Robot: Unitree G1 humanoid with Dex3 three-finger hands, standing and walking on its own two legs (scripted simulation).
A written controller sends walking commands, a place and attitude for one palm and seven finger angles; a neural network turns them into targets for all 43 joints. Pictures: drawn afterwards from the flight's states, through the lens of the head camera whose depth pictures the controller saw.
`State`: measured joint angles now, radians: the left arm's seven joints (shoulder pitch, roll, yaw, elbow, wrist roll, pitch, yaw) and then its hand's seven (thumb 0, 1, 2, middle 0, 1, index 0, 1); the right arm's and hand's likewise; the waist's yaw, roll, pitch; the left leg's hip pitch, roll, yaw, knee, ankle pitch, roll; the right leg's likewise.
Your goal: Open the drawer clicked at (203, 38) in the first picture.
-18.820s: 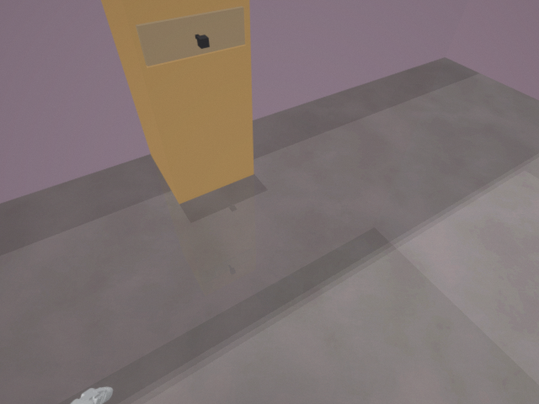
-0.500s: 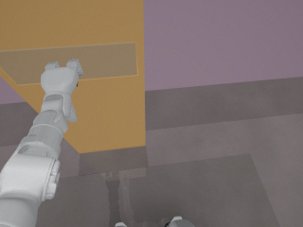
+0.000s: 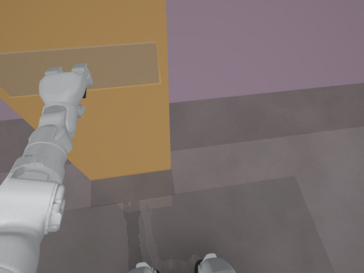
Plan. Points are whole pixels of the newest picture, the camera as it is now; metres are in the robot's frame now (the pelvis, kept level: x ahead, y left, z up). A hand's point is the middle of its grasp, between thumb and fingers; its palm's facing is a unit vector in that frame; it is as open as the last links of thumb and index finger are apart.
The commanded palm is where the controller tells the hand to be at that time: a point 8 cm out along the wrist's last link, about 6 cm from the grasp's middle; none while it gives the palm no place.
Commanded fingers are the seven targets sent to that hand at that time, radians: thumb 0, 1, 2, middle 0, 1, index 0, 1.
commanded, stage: close the thumb around the handle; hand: left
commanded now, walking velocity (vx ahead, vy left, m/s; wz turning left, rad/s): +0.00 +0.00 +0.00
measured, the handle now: (77, 83) +0.55 +0.21 +0.04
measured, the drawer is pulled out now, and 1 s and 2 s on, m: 0.00 0.01 0.06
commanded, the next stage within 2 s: pull the drawer open in 0.24 s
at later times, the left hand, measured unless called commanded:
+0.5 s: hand (75, 103) +0.51 +0.21 +0.02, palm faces -0.04 -0.04 -1.00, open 6.5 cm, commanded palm +0.47 +0.22 +0.07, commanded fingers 0.00 0.90 0.90 -0.40 -1.35 -0.40 -1.35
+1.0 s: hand (75, 106) +0.50 +0.21 +0.02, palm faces -0.03 -0.02 -1.00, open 6.5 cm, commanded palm +0.48 +0.22 +0.07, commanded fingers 0.00 0.90 0.90 -0.40 -1.35 -0.40 -1.35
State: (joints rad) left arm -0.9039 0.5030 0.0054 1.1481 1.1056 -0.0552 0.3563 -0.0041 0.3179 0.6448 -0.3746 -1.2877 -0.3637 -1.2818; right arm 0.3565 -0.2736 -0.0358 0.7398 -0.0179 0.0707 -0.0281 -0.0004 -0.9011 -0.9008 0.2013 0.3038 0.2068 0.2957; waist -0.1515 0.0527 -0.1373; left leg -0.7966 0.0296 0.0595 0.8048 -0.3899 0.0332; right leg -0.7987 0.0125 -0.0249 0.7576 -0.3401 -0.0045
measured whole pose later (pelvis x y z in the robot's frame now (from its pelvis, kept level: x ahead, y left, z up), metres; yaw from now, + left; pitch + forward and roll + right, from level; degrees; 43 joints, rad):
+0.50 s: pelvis +0.00 +0.00 +0.00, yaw +0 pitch +22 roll -2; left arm -0.91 0.48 -0.02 1.14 1.10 -0.01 0.35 0.00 0.60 0.77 -0.42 -1.35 -0.34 -1.34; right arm 0.36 -0.26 -0.04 0.73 -0.02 0.07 -0.02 0.00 -0.90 -0.90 0.20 0.30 0.21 0.30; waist -0.15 0.05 -0.14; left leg -0.79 0.03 0.06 0.80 -0.39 0.04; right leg -0.79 0.01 -0.02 0.75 -0.34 0.00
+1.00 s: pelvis +0.03 +0.00 +0.01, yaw +1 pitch +20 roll -1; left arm -0.80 0.42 -0.05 1.04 1.10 0.00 0.37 0.00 0.59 0.77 -0.42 -1.35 -0.34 -1.35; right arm 0.29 -0.25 -0.05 0.73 -0.02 0.09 -0.01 0.00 -0.90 -0.90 0.20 0.30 0.21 0.30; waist -0.09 0.05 -0.15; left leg -0.71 0.02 0.04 0.75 -0.41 0.02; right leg -0.70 0.01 -0.04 0.71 -0.37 -0.01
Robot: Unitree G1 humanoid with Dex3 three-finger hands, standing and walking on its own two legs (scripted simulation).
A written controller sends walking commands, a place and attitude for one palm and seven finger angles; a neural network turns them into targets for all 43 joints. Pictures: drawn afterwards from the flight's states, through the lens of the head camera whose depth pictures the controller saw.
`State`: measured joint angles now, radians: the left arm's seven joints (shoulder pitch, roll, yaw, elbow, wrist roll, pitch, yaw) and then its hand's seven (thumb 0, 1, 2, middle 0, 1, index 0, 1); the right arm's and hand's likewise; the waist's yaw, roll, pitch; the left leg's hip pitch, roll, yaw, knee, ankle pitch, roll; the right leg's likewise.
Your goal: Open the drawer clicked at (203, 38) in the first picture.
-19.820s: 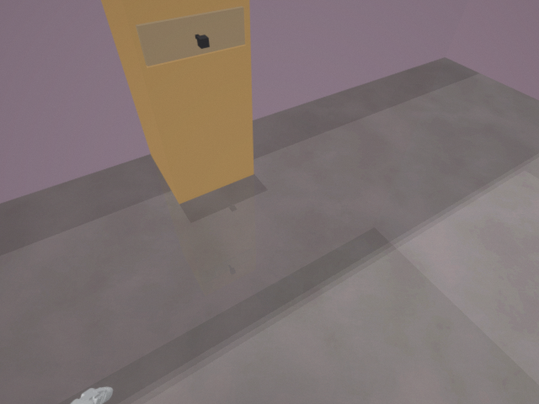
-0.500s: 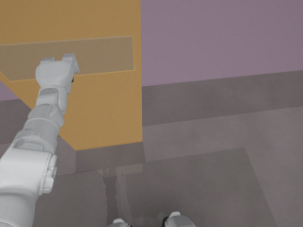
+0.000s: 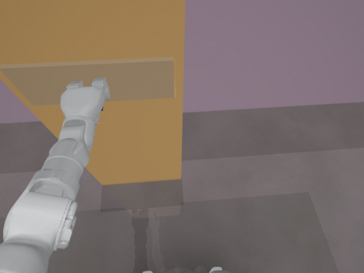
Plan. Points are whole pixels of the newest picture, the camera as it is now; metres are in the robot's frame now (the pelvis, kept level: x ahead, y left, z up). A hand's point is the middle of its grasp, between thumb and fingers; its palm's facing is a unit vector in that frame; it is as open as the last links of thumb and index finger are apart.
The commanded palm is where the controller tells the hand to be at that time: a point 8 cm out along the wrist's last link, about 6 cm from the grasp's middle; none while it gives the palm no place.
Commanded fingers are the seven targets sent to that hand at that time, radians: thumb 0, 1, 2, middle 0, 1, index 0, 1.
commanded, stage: pull the drawer open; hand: left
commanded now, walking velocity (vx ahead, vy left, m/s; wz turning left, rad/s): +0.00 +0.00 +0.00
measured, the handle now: (95, 96) +0.52 +0.20 +0.04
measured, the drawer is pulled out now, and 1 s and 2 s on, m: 0.01 0.06 0.13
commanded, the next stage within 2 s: none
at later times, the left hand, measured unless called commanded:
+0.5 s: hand (92, 124) +0.45 +0.20 +0.02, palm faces -0.02 -0.07 -1.00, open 6.5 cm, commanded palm +0.40 +0.22 +0.07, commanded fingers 0.00 0.90 0.90 -0.40 -1.35 -0.40 -1.35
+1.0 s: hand (89, 136) +0.42 +0.20 +0.02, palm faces -0.03 -0.04 -1.00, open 6.5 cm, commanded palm +0.39 +0.22 +0.07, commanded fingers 0.00 0.90 0.90 -0.40 -1.35 -0.40 -1.35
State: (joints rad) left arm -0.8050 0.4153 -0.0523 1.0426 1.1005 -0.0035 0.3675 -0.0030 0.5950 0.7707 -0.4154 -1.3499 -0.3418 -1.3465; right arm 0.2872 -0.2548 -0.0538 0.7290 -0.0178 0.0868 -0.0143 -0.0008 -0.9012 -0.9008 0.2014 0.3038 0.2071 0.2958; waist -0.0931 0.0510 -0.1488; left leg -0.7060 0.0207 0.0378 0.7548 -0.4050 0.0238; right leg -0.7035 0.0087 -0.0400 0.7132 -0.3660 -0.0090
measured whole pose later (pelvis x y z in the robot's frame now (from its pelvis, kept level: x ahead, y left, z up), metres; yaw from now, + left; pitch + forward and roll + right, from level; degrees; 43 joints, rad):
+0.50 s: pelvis +0.00 +0.00 +0.01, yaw -3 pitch +19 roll -1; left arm -0.57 0.43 0.02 0.82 1.06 -0.01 0.35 0.03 0.62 0.75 -0.41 -1.35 -0.33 -1.35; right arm 0.36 -0.26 -0.07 0.73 0.00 0.10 -0.01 0.00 -0.90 -0.90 0.20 0.30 0.21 0.30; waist -0.10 0.06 -0.15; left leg -0.64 0.04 0.09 0.70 -0.39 0.03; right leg -0.66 0.03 0.01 0.67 -0.34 -0.01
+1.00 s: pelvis -0.01 +0.00 +0.01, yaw +0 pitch +15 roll +0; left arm -0.61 0.35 -0.08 0.88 1.09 0.01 0.37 0.01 0.61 0.74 -0.42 -1.35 -0.33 -1.35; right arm 0.20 -0.24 -0.04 0.69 0.00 0.09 -0.04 0.00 -0.90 -0.90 0.20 0.30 0.21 0.30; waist -0.05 0.04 -0.13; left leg -0.59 0.01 0.04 0.70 -0.38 0.02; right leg -0.60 0.00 -0.02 0.69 -0.35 -0.01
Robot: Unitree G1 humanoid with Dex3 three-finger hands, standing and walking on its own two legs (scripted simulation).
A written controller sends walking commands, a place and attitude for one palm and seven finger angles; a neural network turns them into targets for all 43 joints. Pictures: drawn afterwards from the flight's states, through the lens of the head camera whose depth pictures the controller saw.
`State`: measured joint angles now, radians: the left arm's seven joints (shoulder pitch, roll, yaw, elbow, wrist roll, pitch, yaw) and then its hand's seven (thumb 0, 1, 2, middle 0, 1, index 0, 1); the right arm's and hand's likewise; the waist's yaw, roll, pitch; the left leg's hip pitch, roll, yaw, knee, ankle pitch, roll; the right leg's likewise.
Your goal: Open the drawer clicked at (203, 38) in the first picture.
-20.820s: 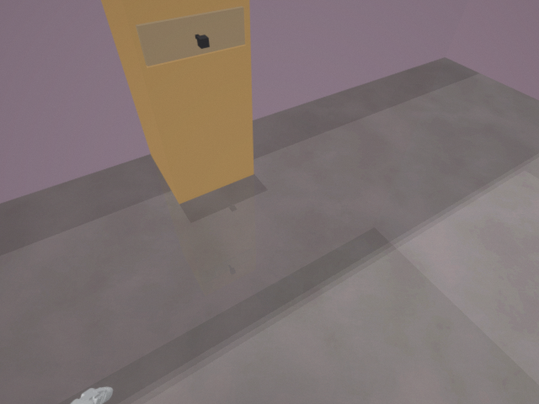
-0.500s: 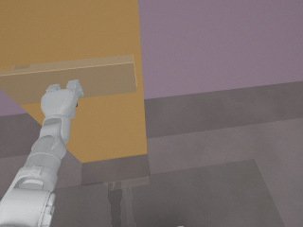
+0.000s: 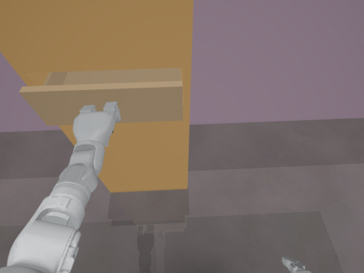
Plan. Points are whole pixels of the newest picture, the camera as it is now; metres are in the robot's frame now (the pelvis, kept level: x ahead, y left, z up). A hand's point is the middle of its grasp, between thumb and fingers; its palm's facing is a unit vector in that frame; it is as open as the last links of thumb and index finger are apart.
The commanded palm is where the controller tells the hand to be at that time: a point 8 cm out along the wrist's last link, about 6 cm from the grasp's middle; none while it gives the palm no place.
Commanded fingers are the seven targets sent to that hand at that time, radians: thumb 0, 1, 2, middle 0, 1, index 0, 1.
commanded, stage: pull the drawer open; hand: left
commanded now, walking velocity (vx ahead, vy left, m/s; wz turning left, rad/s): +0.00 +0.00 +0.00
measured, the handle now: (107, 118) +0.47 +0.20 +0.03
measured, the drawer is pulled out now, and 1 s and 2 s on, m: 0.06 0.13 0.23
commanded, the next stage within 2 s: none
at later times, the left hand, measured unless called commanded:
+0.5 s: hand (99, 164) +0.36 +0.20 +0.01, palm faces +0.02 -0.09 -1.00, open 6.5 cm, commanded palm +0.34 +0.22 +0.06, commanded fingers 0.00 0.90 0.90 -0.40 -1.35 -0.40 -1.35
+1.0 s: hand (98, 165) +0.35 +0.20 +0.01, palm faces -0.01 -0.05 -1.00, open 6.6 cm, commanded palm +0.31 +0.22 +0.06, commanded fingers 0.00 0.90 0.90 -0.40 -1.35 -0.40 -1.35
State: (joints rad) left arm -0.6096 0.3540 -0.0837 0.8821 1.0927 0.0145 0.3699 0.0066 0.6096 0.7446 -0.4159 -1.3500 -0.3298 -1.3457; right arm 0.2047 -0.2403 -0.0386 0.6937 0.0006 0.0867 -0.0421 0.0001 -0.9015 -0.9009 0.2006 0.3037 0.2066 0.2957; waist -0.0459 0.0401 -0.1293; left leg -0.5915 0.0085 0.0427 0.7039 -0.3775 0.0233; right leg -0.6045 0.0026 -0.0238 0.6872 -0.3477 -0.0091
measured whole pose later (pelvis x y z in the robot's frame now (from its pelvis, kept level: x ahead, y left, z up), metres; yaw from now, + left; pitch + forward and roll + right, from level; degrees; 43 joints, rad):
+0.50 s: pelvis +0.01 +0.00 +0.01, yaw -3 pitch +12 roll +0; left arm -0.13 0.34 -0.07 0.39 1.04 0.09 0.38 0.03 0.68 0.75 -0.42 -1.35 -0.27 -1.35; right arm 0.23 -0.26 -0.06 0.69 0.02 0.08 -0.01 0.01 -0.90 -0.90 0.20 0.30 0.20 0.30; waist -0.04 0.05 -0.13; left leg -0.48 0.03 0.08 0.64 -0.37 0.02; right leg -0.52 0.02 0.02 0.63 -0.33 -0.01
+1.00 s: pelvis -0.01 -0.01 +0.00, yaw +0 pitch +11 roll +0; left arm -0.34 0.33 -0.09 0.63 1.09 0.00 0.37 0.02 0.63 0.78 -0.42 -1.35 -0.30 -1.34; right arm 0.17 -0.23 -0.03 0.71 0.01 0.07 -0.06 0.00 -0.90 -0.90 0.20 0.30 0.21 0.30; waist 0.01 0.05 -0.10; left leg -0.51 0.01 0.03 0.67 -0.35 0.00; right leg -0.53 0.01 -0.03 0.68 -0.34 -0.03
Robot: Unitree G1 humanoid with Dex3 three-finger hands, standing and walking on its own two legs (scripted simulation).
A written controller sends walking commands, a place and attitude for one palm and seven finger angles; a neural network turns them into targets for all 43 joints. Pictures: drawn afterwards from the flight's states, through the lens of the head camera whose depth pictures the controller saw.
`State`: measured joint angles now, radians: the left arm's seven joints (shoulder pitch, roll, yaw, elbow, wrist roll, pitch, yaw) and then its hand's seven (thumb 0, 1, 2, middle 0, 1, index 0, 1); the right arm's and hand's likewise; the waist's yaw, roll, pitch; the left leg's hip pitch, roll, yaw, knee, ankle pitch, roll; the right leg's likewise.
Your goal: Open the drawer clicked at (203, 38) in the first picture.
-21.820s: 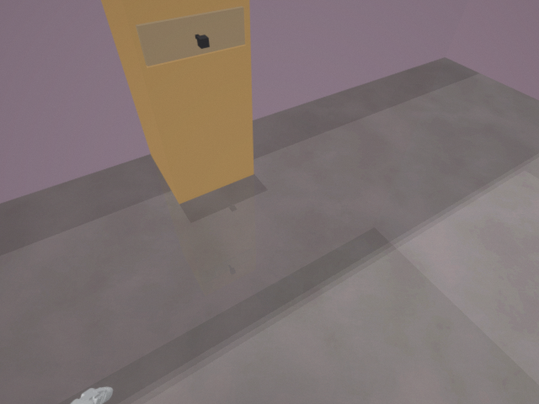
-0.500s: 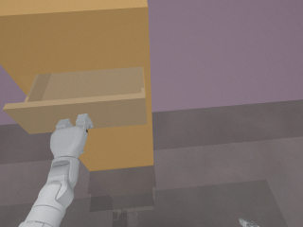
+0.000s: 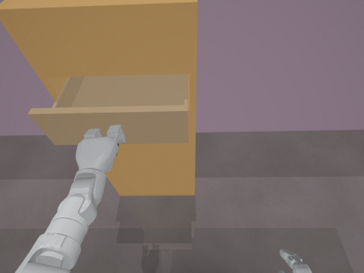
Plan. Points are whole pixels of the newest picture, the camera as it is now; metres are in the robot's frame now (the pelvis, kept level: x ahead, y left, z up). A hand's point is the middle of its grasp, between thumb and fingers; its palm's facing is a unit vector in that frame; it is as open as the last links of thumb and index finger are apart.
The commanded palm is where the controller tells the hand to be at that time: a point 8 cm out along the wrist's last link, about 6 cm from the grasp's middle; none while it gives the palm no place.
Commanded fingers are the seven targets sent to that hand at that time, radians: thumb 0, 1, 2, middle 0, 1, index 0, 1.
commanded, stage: pull the drawer open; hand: left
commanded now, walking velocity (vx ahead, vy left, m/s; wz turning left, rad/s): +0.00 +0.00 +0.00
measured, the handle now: (111, 141) +0.41 +0.21 +0.03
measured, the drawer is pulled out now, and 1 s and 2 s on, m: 0.13 0.23 0.30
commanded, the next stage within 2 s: open the thumb to release the handle in 1.66 s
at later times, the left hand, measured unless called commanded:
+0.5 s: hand (101, 192) +0.29 +0.20 +0.00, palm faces +0.02 -0.12 -0.99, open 6.6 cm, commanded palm +0.23 +0.22 +0.06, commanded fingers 0.00 0.90 0.90 -0.40 -1.35 -0.40 -1.35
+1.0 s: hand (98, 202) +0.26 +0.20 +0.01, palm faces +0.02 -0.08 -1.00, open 6.6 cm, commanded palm +0.24 +0.22 +0.06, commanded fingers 0.00 0.90 0.90 -0.40 -1.35 -0.40 -1.35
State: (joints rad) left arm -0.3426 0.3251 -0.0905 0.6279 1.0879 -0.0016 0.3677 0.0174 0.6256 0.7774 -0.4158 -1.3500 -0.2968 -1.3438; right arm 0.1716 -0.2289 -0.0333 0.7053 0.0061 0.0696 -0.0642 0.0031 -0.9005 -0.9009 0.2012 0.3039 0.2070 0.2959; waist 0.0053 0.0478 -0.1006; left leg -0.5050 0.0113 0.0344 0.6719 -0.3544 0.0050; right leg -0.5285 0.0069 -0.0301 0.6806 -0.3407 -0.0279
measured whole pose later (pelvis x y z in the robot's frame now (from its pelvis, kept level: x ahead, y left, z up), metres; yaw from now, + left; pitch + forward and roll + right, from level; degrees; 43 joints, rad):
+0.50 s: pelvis +0.02 +0.01 +0.00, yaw -2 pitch +10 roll +0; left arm 0.19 0.29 -0.13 0.08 1.05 0.13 0.39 0.06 0.69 0.74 -0.42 -1.35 -0.26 -1.33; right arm 0.13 -0.25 -0.04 0.64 0.00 0.06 0.00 0.01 -0.90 -0.90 0.20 0.30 0.20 0.30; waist 0.02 0.05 -0.11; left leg -0.43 0.02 0.08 0.65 -0.39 0.01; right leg -0.48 0.02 0.02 0.68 -0.37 -0.02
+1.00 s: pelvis +0.01 -0.01 +0.00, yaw +0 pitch +7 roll +1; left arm 0.15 0.32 -0.15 0.13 1.07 0.07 0.37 0.04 0.64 0.75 -0.42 -1.35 -0.30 -1.33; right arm 0.06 -0.21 0.00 0.68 -0.02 0.07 -0.04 0.01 -0.90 -0.90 0.20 0.30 0.21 0.30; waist 0.07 0.05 -0.08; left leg -0.41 0.01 0.04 0.66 -0.38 -0.01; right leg -0.45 0.01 -0.03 0.70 -0.38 -0.04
